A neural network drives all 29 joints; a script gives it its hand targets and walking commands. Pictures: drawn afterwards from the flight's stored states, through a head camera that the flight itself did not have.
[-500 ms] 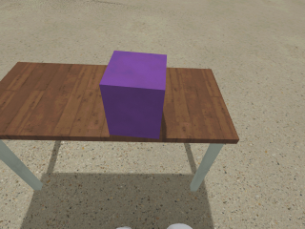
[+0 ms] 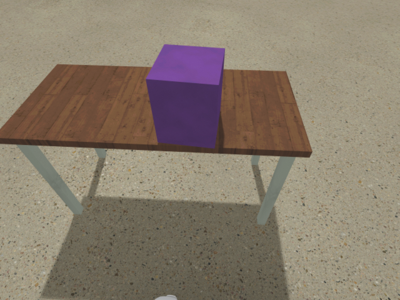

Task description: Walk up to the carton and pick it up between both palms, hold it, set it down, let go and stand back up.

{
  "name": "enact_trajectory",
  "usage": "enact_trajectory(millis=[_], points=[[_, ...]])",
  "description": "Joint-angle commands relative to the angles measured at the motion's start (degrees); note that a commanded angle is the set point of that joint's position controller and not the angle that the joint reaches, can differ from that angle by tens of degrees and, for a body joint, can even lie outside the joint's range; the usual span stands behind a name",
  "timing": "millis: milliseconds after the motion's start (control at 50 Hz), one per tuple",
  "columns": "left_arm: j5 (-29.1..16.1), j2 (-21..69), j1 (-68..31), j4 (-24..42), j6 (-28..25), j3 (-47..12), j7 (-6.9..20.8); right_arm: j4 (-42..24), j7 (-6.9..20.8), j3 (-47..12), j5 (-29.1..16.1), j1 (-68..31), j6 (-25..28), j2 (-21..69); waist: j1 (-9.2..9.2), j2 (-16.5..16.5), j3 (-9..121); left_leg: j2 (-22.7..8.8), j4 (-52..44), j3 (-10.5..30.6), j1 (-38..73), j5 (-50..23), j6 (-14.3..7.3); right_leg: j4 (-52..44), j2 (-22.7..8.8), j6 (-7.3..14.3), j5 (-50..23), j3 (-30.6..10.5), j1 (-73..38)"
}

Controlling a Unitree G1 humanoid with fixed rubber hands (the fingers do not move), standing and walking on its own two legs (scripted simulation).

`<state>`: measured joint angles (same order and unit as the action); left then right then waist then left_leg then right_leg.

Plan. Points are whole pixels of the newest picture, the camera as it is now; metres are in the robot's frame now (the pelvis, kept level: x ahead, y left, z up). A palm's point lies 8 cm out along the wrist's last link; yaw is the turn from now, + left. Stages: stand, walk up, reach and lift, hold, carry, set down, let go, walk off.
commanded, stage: walk up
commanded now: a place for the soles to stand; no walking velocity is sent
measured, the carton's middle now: (189, 97) +0.73 +0.04 -0.02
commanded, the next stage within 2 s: none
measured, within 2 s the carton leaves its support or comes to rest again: neither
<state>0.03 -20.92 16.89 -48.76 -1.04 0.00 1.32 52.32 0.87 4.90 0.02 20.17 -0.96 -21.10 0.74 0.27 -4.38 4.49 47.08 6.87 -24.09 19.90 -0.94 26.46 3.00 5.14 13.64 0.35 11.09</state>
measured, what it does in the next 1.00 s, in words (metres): steps on the spot: left foot, then right foot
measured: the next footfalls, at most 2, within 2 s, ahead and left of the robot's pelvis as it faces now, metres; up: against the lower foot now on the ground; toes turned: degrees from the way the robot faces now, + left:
left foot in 0.12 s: +0.13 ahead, +0.14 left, +0.00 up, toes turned -5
right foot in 0.48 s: +0.09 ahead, -0.11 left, +0.00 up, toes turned -2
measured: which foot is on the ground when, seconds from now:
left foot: up 0.00-0.10, down 0.12-0.48, up 0.50-0.92, down 0.94-1.00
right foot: down 0.00-0.12, up 0.14-0.46, down 0.48-0.96, up 0.98-1.00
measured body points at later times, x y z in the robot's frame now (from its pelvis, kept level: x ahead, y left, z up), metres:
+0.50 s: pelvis +0.01 +0.00 -0.02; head -0.01 -0.01 +0.43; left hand +0.03 +0.30 -0.14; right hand +0.08 -0.32 -0.14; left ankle +0.09 +0.14 -0.74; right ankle +0.05 -0.10 -0.74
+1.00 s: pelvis +0.08 +0.03 -0.02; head +0.10 +0.05 +0.43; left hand +0.11 +0.32 -0.16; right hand +0.13 -0.29 -0.12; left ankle +0.17 +0.13 -0.74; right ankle +0.05 -0.10 -0.73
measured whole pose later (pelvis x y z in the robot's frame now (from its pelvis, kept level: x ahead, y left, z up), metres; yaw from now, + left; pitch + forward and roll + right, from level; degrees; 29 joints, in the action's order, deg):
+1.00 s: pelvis +0.08 +0.03 -0.02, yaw -1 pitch -2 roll -1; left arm 0.0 -21.4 20.0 -50.6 -1.2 0.0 3.2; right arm 52.4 1.0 4.9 0.0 18.2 4.8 -20.8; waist 1.1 1.6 -4.7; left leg 2.2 34.7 2.9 -21.4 9.1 -1.1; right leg 41.1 -0.2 2.0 23.3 1.2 13.6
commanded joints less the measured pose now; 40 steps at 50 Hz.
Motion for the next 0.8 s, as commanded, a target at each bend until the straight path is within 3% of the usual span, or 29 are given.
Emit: enact_trajectory(millis=[0, 20, 40, 60, 80, 100, 120, 140, 180, 220, 240, 280, 320, 360, 380, 400, 420, 440, 460, 480, 500, 540, 560, 620, 660, 680, 720, 760, 780], points=[[2.03, -17.13, 0.48, 4.18, -0.57, 8.5, 1.09, -5.27, 0.09, 3.47, 1.28, 2.63, 4.53, -13.83, -1.07, 11.02, 8.77, -5.68, -13.06, -9.09, 7.31, 4.32, -2.13, -11.24, -17.68, 6.74, 28.86, -15.33, -3.19], [2.46, -17.29, -4.24, 5.38, -0.38, 8.4, 1.21, -3.47, 0.09, 3.94, 1.65, 6.64, 4.77, -13.28, -3.93, 9.75, 3.57, -6.06, -15.18, -10.93, 13.93, -0.85, -2.5, -9.16, -15.9, 6.22, 32.66, -11.58, 9.0], [3.39, -15.24, -4.64, 5.39, 0.24, 7.91, 1.23, -0.47, -0.14, 4.93, 1.98, 12.32, 4.78, -15.3, -6.8, 7.43, 6.56, -4.66, -14.05, -7.05, 26.85, 6.49, -3.59, 0.9, -11.68, 5.24, 36.87, -9.61, 20.13], [3.95, -12.32, -4.37, 5.67, 0.33, 6.95, 0.97, 0.73, -0.9, 6.61, 2.01, 17.61, 4.92, -16.85, -8.89, -1.33, 6.23, -4.63, -16.5, -2.76, 31.6, 10.95, -4.19, 15.89, -5.89, 3.35, 33.17, -4.01, 27.04], [3.48, -6.21, -2.67, 7.17, 0.73, 5.3, 1.29, -0.43, -1.48, 6.4, 3.13, 15.32, 4.96, -17.61, -7.25, -14.68, 1.66, -13.4, -25.06, 13.76, 24.86, 22.17, -6.19, 31.07, 1.01, -0.14, 24.0, -0.49, 32.84], [2.29, -8.5, 0.01, 6.35, 0.67, 5.39, 1.27, -4.39, -1.82, 5.66, 3.03, 7.88, 5.74, -18.36, -3.48, -9.54, -0.19, -22.87, -35.22, 32.77, 14.89, 35.5, -9.0, 37.49, 1.87, -2.53, 17.63, -5.74, 31.9], [2.22, -11.41, 3.39, 4.94, 0.35, 5.79, 1.23, -6.41, -2.38, 5.63, 2.48, 0.97, 5.96, -20.76, 0.06, -6.51, -3.64, -26.5, -41.96, 39.5, 8.66, 43.18, -10.47, 38.88, 0.46, -1.85, 15.89, -8.37, 30.86], [2.41, -15.47, 2.43, 3.96, 0.54, 6.74, 1.53, -6.26, -2.49, 5.02, 1.84, -1.86, 6.03, -20.96, 1.03, -3.37, -9.5, -25.6, -44.85, 38.41, 0.9, 44.0, -11.88, 39.28, -2.6, -2.82, 13.72, -9.24, 27.33], [1.96, -15.86, 2.87, 2.19, 1.49, 7.38, 2.69, -5.15, -1.98, 4.66, 1.98, 0.29, 6.48, -19.93, 0.1, -5.9, -6.49, -20.05, -42.59, 26.31, 1.76, 34.14, -7.96, 35.88, -5.42, -2.77, 8.92, -6.9, 22.66], [2.02, -14.79, 4.03, 1.48, 1.26, 7.37, 2.77, -6.13, -1.67, 4.27, 2.25, 0.94, 6.34, -18.94, -0.31, -5.45, -2.35, -18.46, -37.65, 24.59, 7.67, 31.75, -10.67, 33.16, -3.41, -4.18, 9.87, -4.9, 22.26], [2.23, -13.25, 2.7, 2.35, 0.36, 7.19, 2.92, -6.31, -2.02, 4.61, 2.24, 2.32, 7.01, -18.61, 0.0, -2.33, -4.59, -21.03, -38.38, 25.37, 6.06, 30.97, -11.76, 32.56, -5.91, -3.6, 6.26, -6.95, 24.21], [2.36, -14.47, 3.26, 2.15, 1.79, 7.65, 2.84, -7.17, -1.7, 4.86, 2.13, -3.04, 6.62, -20.07, 2.56, -5.84, -2.97, -19.44, -37.38, 20.64, 1.34, 26.52, -10.32, 30.82, -6.37, -2.92, 6.23, -3.76, 17.36], [2.04, -14.15, 4.31, 2.93, 1.47, 7.72, 3.18, -6.82, -1.86, 4.97, 2.02, -0.94, 6.35, -20.37, 1.23, -7.59, 2.59, -20.19, -35.8, 19.64, 6.0, 26.51, -10.63, 25.94, -6.25, -3.42, 9.74, -3.31, 16.97], [2.14, -13.67, 8.57, 1.51, 0.98, 7.54, 3.13, -7.68, -1.88, 4.66, 2.49, -7.28, 6.07, -20.67, 4.06, -8.65, 3.61, -18.92, -33.55, 14.07, -1.18, 22.1, -9.91, 16.22, -7.88, -2.05, 12.04, -1.9, 3.18], [0.96, -12.65, 13.98, -0.29, 0.61, 8.02, 2.66, -8.47, -1.6, 4.21, 2.59, -10.04, 5.36, -19.06, 7.38, -6.65, 5.44, -15.97, -27.52, 9.84, -4.41, 19.74, -8.62, 7.56, -7.51, -0.95, 11.13, -1.71, -6.2], [1.52, -13.44, 19.66, -3.41, 0.57, 8.72, 1.96, -8.37, -1.42, 3.33, 2.44, -11.45, 4.63, -16.32, 9.86, 0.02, 5.52, -10.63, -17.14, 5.83, -10.63, 22.19, -6.96, 4.86, -4.01, -1.51, 9.51, 0.54, -13.43], [1.82, -13.85, 20.6, -3.25, -0.22, 8.62, 1.13, -8.08, -1.61, 2.3, 1.92, -9.2, 4.5, -11.3, 9.81, 11.17, 0.78, -6.79, -2.59, 1.04, -17.25, 17.66, -4.88, -5.59, -6.75, -2.36, 14.19, -6.18, -15.88], [3.02, -15.72, 16.12, -1.24, -0.86, 8.48, 0.52, -8.76, -1.57, 0.56, 1.32, -6.98, 4.5, -7.29, 7.91, 18.16, -3.16, 1.43, 12.59, -4.3, -23.86, 13.13, -2.23, -8.79, -13.58, -1.88, 27.23, -18.97, -7.23], [3.13, -17.56, 7.6, 2.6, -0.99, 8.28, 0.28, -7.63, -1.28, 1.51, 0.81, -4.73, 4.05, -10.22, 1.67, 9.29, -7.23, -0.4, 15.75, -3.01, -20.34, 7.12, -0.69, -19.27, -22.44, 0.73, 41.64, -32.57, 6.57], [2.3, -20.33, 1.62, 3.77, -1.58, 8.5, -0.04, -5.17, -1.15, 2.09, 0.47, -1.2, 3.48, -12.71, -1.99, 9.43, -12.04, -1.6, 15.27, -0.38, -19.79, 6.25, -0.95, -25.59, -24.99, 1.99, 50.44, -37.57, 13.51], [2.09, -20.35, -0.65, 3.3, -1.79, 8.37, -0.01, -3.43, -0.99, 3.77, 0.41, -1.81, 3.24, -16.32, -2.44, 7.78, -16.18, -2.3, 15.98, 1.28, -17.16, 4.05, -0.89, -30.04, -25.42, -0.26, 51.22, -36.14, 18.18], [1.91, -18.68, -1.95, 4.41, -2.96, 7.86, 0.41, -1.65, 0.32, 3.81, 0.19, 1.14, 3.42, -16.36, -4.29, 11.48, -15.44, -3.98, 14.91, -2.85, -12.31, 0.26, -0.39, -26.79, -18.93, 1.23, 44.48, -29.21, 17.04], [1.59, -18.1, 0.96, 3.16, -3.3, 7.77, 0.52, -0.75, 0.92, 4.04, 0.23, 0.44, 3.42, -16.18, -2.88, 7.04, -12.47, -5.23, 13.62, -2.82, -8.91, -0.65, -0.13, -24.73, -18.36, -0.2, 39.84, -28.11, 13.79], [1.59, -18.03, 4.15, 1.4, -3.97, 8.12, 0.47, -2.62, 1.04, 3.59, -0.48, -2.46, 3.91, -13.42, -0.02, 11.03, -11.42, -5.26, 8.71, -3.65, -12.41, -3.55, 0.28, -21.37, -16.91, 1.42, 28.89, -21.99, 3.11], [1.52, -16.96, 6.56, 0.39, -3.5, 7.56, 0.35, -3.92, 0.71, 3.13, 0.33, -6.72, 4.1, -14.07, 1.78, 8.39, -9.49, -5.76, 2.12, -4.83, -14.42, -1.96, 0.66, -20.28, -17.43, 4.82, 24.19, -20.77, -4.0], [1.48, -17.21, 7.84, 0.21, -3.57, 7.98, 0.29, -3.35, 0.89, 2.78, 0.18, -6.59, 4.45, -13.51, 2.38, 6.81, -6.95, -6.28, -0.53, -5.54, -15.92, -2.02, 0.21, -17.6, -16.63, 4.29, 17.86, -17.17, -9.27], [0.75, -16.76, 9.34, 0.67, -2.99, 8.05, 0.16, -4.44, 0.71, 3.0, -0.17, -6.65, 4.44, -14.13, 3.19, 10.16, -0.17, -5.71, -4.12, -7.19, -12.94, -0.77, 0.55, -15.91, -16.7, 4.86, 15.28, -16.55, -14.77], [0.23, -15.16, 10.39, 0.82, -2.95, 7.41, 0.19, -4.95, 0.75, 1.77, 0.41, -5.55, 5.11, -12.32, 4.5, 8.9, 1.42, -7.03, -8.27, -7.03, -13.42, -2.72, 0.12, -12.69, -15.8, 4.86, 8.13, -15.13, -18.63], [0.67, -15.05, 11.63, 0.5, -2.6, 7.31, 0.3, -6.18, 0.5, 1.87, 1.04, -9.26, 5.43, -12.45, 5.57, 7.57, 1.37, -6.74, -11.23, -6.93, -10.14, 0.98, -0.36, -12.18, -18.53, 6.66, 8.33, -17.3, -17.17]])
